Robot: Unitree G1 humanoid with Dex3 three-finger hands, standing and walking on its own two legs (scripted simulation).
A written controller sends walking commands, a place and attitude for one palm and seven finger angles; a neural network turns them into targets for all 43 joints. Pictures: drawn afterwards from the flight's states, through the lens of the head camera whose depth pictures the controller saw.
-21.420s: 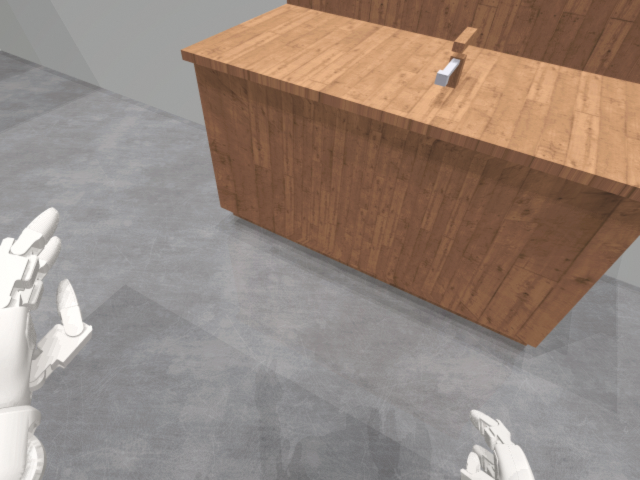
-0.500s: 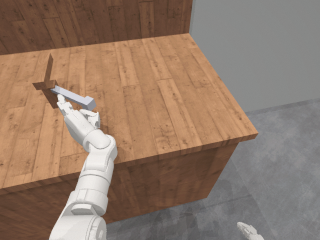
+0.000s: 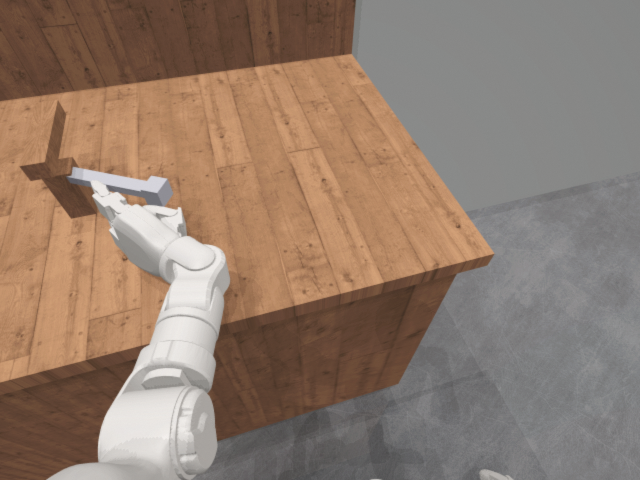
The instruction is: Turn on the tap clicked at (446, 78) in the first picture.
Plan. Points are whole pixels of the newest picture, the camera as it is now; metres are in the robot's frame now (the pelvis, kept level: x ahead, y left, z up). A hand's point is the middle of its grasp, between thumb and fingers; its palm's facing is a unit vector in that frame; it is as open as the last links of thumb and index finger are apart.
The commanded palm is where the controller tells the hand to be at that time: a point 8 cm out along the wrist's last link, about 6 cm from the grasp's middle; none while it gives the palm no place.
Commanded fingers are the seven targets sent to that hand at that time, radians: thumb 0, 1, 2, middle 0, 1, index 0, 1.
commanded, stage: push the lever round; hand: left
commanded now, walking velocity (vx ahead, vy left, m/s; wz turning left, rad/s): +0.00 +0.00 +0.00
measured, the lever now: (157, 191) +0.46 +0.22 +0.10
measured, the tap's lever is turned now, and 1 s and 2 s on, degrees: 59 81 81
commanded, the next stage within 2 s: lift the hand up off the lever in 0.46 s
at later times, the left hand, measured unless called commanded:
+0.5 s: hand (188, 205) +0.46 +0.19 +0.08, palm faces +0.82 -0.56 -0.12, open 8.1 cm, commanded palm +0.41 +0.20 +0.09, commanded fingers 0.00 0.90 0.90 -0.15 -0.15 -0.15 -0.15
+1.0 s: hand (183, 181) +0.48 +0.19 +0.10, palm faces +0.80 -0.58 -0.13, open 7.9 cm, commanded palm +0.42 +0.20 +0.11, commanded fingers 0.00 0.90 0.90 -0.15 -0.15 -0.15 -0.15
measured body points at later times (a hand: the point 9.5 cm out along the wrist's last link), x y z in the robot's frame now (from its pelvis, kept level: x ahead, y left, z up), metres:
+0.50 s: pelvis -0.01 +0.00 -0.01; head +0.04 +0.01 +0.44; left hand +0.41 +0.21 +0.09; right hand +0.05 -0.24 -0.14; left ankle -0.02 +0.15 -0.71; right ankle +0.04 -0.08 -0.71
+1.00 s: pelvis -0.01 +0.00 +0.00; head +0.05 +0.00 +0.44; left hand +0.43 +0.22 +0.11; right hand +0.02 -0.25 -0.14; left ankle -0.02 +0.15 -0.71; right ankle +0.04 -0.08 -0.71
